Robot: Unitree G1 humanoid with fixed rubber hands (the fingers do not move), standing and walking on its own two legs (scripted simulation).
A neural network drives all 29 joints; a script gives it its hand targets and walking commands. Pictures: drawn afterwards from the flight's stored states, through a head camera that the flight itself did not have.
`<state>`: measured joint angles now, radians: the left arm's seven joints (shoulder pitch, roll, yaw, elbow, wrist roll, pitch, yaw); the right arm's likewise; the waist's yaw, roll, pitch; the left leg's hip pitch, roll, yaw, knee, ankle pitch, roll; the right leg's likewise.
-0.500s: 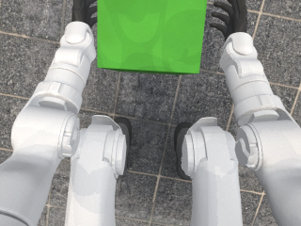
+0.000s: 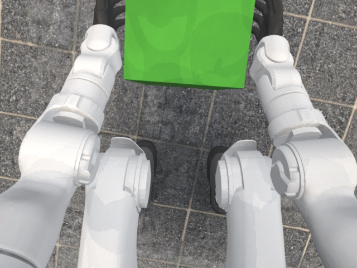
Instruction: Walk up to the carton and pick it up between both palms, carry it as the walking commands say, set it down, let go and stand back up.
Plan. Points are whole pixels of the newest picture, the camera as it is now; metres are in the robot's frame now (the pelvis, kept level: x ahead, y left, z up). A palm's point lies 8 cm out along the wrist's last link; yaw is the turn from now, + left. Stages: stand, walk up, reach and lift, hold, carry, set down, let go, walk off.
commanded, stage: reach and lift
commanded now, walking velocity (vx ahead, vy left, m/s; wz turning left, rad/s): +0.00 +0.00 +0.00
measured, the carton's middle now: (185, 35) +0.52 +0.01 -0.25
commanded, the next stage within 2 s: none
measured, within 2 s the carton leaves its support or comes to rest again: leaves its support in 0.34 s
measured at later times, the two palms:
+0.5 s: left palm (118, 18) +0.52 +0.13 -0.16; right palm (283, 38) +0.50 -0.16 -0.16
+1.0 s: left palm (93, 6) +0.52 +0.14 -0.09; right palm (302, 14) +0.52 -0.15 -0.08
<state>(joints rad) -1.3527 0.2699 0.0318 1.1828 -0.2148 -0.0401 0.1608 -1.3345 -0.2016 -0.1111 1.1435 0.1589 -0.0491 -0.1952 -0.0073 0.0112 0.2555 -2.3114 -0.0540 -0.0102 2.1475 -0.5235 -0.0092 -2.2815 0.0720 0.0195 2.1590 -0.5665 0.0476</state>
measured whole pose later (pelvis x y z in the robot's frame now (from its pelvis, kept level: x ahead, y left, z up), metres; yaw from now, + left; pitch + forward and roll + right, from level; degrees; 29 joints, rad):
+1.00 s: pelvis +0.01 +0.00 +0.03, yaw -1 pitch +42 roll -1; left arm -1.17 0.10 0.32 0.88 0.08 0.21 0.13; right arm -1.15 -0.08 -0.39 0.84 -0.09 0.20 -0.13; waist 0.00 -0.01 0.02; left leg -2.26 -0.12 -0.05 2.08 -0.55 -0.05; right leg -2.24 0.13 0.04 2.08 -0.58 0.07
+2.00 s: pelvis +0.02 +0.00 +0.14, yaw +0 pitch +42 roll +0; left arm -0.93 0.00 0.41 0.74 0.17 0.27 0.08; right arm -0.95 0.03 -0.44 0.73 -0.18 0.28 -0.10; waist 0.00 -0.01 -0.18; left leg -1.92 -0.13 -0.09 1.70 -0.51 -0.05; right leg -1.91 0.15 0.09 1.71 -0.52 0.06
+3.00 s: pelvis +0.06 +0.00 +0.27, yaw +0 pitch +32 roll +0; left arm -0.61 -0.08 0.36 0.66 0.19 0.25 0.06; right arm -0.62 0.12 -0.39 0.67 -0.17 0.22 -0.08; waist -0.01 -0.02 -0.23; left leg -1.34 -0.12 -0.12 1.23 -0.45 -0.03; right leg -1.33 0.14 0.13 1.23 -0.46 0.03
